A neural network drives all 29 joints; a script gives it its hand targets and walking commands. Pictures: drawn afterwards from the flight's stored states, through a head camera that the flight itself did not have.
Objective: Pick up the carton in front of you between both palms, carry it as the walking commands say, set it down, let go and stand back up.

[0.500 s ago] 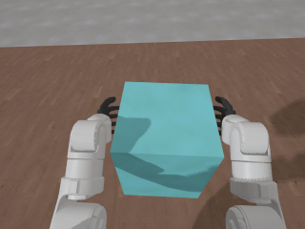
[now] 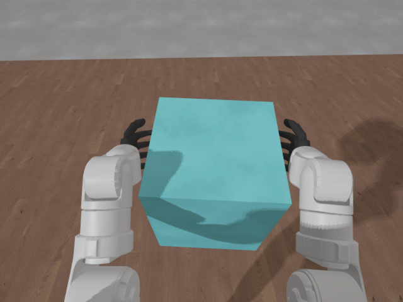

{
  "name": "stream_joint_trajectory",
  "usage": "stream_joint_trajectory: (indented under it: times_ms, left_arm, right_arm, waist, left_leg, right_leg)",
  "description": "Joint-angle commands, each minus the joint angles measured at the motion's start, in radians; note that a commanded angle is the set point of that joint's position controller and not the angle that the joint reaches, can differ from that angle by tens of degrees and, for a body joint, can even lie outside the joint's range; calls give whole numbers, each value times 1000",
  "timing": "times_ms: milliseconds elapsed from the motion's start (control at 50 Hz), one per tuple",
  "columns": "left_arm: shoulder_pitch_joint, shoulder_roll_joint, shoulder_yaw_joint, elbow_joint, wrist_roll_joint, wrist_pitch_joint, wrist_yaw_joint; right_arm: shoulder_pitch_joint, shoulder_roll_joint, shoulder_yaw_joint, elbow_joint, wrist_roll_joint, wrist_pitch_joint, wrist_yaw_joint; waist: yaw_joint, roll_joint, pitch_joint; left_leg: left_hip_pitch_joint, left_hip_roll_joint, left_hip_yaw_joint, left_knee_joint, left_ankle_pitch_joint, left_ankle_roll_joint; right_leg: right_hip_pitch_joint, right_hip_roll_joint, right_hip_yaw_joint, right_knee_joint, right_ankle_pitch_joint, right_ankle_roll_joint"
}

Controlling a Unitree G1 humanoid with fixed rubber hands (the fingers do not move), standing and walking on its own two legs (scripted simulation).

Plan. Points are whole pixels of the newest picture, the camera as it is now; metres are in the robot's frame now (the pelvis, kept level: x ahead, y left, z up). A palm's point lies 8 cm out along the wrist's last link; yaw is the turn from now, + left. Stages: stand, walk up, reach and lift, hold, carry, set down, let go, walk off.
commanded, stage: carry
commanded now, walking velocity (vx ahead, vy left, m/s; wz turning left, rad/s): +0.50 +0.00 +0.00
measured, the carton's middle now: (211, 180) +0.36 +0.00 +0.03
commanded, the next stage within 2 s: none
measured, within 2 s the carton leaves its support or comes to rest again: neither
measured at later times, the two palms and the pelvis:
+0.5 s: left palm (162, 87) +0.67 +0.13 +0.02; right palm (265, 83) +0.70 -0.17 +0.02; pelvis +0.34 -0.04 -0.06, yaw +1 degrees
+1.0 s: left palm (174, 33) +1.02 +0.13 -0.01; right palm (253, 37) +1.00 -0.17 +0.00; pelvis +0.66 +0.00 -0.11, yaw +0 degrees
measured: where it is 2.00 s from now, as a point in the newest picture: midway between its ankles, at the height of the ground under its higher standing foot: (208, 144)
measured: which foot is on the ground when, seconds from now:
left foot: down 0.00-0.30, up 0.32-0.78, down 0.80-1.00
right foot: up 0.00-0.30, down 0.32-0.80, up 0.82-1.00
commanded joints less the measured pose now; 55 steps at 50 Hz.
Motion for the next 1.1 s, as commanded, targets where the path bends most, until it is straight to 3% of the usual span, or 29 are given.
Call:
stream_joint_trajectory:
  times_ms: [0, 100, 160, 200, 240, 260, 280, 300, 320, 340, 360, 380, 420, 460, 520, 560, 680, 720, 740, 760, 780, 800, 820, 840, 860, 880, 940, 1020, 1080]
  left_arm:
    - [-739, -1061, -712, -117, -396, -20, -231]
    - [-686, -1046, -708, -133, -361, -42, -200]
    - [-655, -1012, -704, -137, -336, -41, -193]
    - [-627, -985, -696, -115, -319, -35, -199]
    - [-592, -958, -677, -71, -303, -29, -211]
    - [-561, -943, -662, -43, -294, -29, -217]
    - [-547, -932, -646, -25, -287, -29, -224]
    - [-540, -917, -625, -1, -285, -28, -232]
    - [-559, -899, -613, 31, -272, -26, -236]
    - [-530, -901, -599, 79, -280, -27, -239]
    - [-530, -932, -598, 83, -299, -36, -247]
    - [-588, -1007, -630, 39, -341, -49, -258]
    - [-772, -1112, -702, -70, -429, -66, -273]
    - [-798, -1152, -742, -117, -482, -82, -275]
    - [-714, -1149, -750, -127, -488, -99, -275]
    - [-660, -1135, -757, -118, -480, -109, -279]
    - [-608, -1065, -784, -138, -476, -127, -285]
    - [-579, -1026, -776, -122, -473, -118, -276]
    - [-570, -1007, -769, -109, -471, -110, -272]
    - [-573, -986, -763, -92, -466, -101, -270]
    - [-575, -965, -753, -70, -456, -91, -268]
    - [-569, -959, -735, -49, -442, -79, -265]
    - [-597, -933, -715, -29, -443, -51, -256]
    - [-614, -922, -700, -38, -431, -40, -247]
    - [-670, -938, -691, -65, -430, -36, -242]
    - [-711, -961, -680, -72, -424, -37, -235]
    - [-679, -1006, -647, -54, -374, -40, -219]
    - [-659, -1035, -653, -49, -347, -57, -202]
    - [-673, -1031, -669, -85, -342, -63, -190]
  right_arm:
    - [-693, 1046, 734, -106, 474, 11, 260]
    - [-713, 1056, 760, -149, 515, -8, 255]
    - [-654, 1041, 765, -127, 511, -9, 257]
    - [-612, 1030, 763, -88, 502, -13, 259]
    - [-587, 1021, 760, -32, 489, -16, 263]
    - [-584, 1018, 755, -1, 484, -17, 266]
    - [-579, 1014, 751, 32, 480, -21, 270]
    - [-580, 1005, 743, 59, 474, -24, 271]
    - [-596, 1028, 731, 87, 471, -17, 270]
    - [-591, 1027, 715, 108, 470, -10, 264]
    - [-611, 1053, 714, 99, 469, -13, 259]
    - [-655, 1076, 718, 52, 465, -25, 255]
    - [-698, 1107, 714, -2, 457, -48, 236]
    - [-654, 1117, 709, -29, 440, -65, 214]
    - [-544, 1110, 718, -33, 401, -86, 191]
    - [-501, 1095, 732, -43, 380, -99, 183]
    - [-492, 998, 772, -125, 355, -109, 176]
    - [-482, 940, 757, -135, 351, -92, 176]
    - [-466, 906, 741, -123, 345, -80, 177]
    - [-447, 879, 724, -106, 339, -68, 179]
    - [-436, 849, 705, -92, 334, -55, 184]
    - [-436, 817, 679, -61, 337, -38, 191]
    - [-454, 792, 646, -5, 328, -27, 193]
    - [-452, 816, 653, 15, 354, -21, 200]
    - [-501, 876, 679, -20, 396, -17, 210]
    - [-596, 931, 701, -62, 438, -12, 221]
    - [-714, 1047, 750, -71, 521, -12, 244]
    - [-707, 1087, 741, -53, 535, -26, 257]
    - [-699, 1082, 741, -67, 534, -33, 259]
  waist:
    - [-38, 49, -491]
    - [-52, 96, -486]
    - [-85, 89, -451]
    - [-93, 103, -427]
    - [-58, 107, -416]
    - [-17, 92, -438]
    - [29, 66, -462]
    - [46, -37, -477]
    - [41, -227, -533]
    - [77, -298, -608]
    - [105, -269, -644]
    - [102, -150, -594]
    - [57, -13, -475]
    - [46, -34, -466]
    - [70, -109, -506]
    - [90, -120, -517]
    - [141, -95, -444]
    - [118, -98, -440]
    - [81, -108, -459]
    - [24, -92, -482]
    - [-20, -41, -487]
    - [4, 111, -497]
    - [-45, 265, -619]
    - [-68, 215, -670]
    - [-54, 114, -578]
    - [-33, 13, -516]
    - [-3, 8, -442]
    - [-33, 76, -470]
    - [-52, 88, -473]
  left_leg:
    - [616, 318, -396, -92, 576, 124]
    - [585, 234, -251, -81, 699, 108]
    - [556, 136, -146, -55, 662, 64]
    - [507, 115, -121, -29, 567, 45]
    - [476, 114, -112, 90, 526, 21]
    - [443, 106, -84, 208, 523, 1]
    - [349, 96, -56, 358, 413, -21]
    - [146, 63, -51, 533, 40, -38]
    - [-135, -27, -82, 696, -527, -61]
    - [-269, -35, -135, 870, -555, -67]
    - [-382, -11, -153, 943, -541, -57]
    - [-403, 26, -171, 896, -473, -48]
    - [-297, 66, -164, 710, -354, -60]
    - [-236, 66, -132, 595, -309, -72]
    - [-311, 63, -99, 476, -174, -74]
    - [-342, 47, -71, 378, -70, -72]
    - [-226, -45, 22, -68, 258, -48]
    - [-43, -48, 27, -160, 378, -16]
    - [81, -45, 26, -178, 391, -5]
    - [232, -17, 18, -240, 440, 3]
    - [422, 74, -56, -201, 513, 5]
    - [630, 259, -249, 12, 969, 3]
    - [889, 459, -584, 52, 930, 229]
    - [852, 461, -695, -28, 407, 293]
    - [695, 374, -647, -105, 151, 248]
    - [564, 335, -587, -143, 90, 199]
    - [338, 286, -460, -181, 190, 143]
    - [460, 246, -341, -129, 559, 100]
    - [531, 192, -263, -93, 659, 64]
  right_leg:
    - [-317, -62, 43, -78, 81, 7]
    - [-299, -35, -22, -351, 289, 12]
    - [-195, 19, -108, -639, 527, 14]
    - [-70, 39, -127, -780, 683, -4]
    - [58, 33, -115, -851, 774, -32]
    - [178, 26, -116, -885, 804, -42]
    - [332, -22, -96, -877, 847, -42]
    - [510, -160, 27, -764, 1103, -28]
    - [778, -358, 299, -601, 1476, -109]
    - [868, -429, 467, -610, 1295, -223]
    - [866, -450, 574, -684, 872, -303]
    - [730, -392, 578, -760, 558, -285]
    - [474, -326, 426, -804, 622, -218]
    - [403, -285, 332, -818, 697, -173]
    - [528, -249, 230, -763, 1018, -134]
    - [592, -210, 180, -741, 1134, -112]
    - [627, -99, 74, -660, 1073, -78]
    - [535, -101, 45, -568, 995, -71]
    - [485, -107, 35, -482, 1011, -56]
    - [417, -99, -6, -335, 975, -29]
    - [240, -74, -15, -167, 728, -10]
    - [-28, -3, -29, -3, 2, -8]
    - [-304, 67, 54, 242, -222, 50]
    - [-382, 26, 83, 319, -163, 25]
    - [-396, -7, 76, 242, -77, 1]
    - [-361, -31, 72, 150, -10, 0]
    - [-237, -71, 54, -48, 59, 20]
    - [-324, -70, 11, -220, 224, 30]
    - [-347, -55, -16, -357, 382, 23]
